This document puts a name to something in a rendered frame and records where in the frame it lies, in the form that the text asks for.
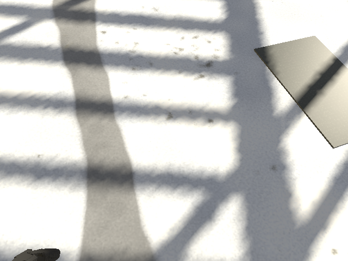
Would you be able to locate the robot left hand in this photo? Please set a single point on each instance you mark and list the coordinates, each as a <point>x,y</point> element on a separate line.
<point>47,254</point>

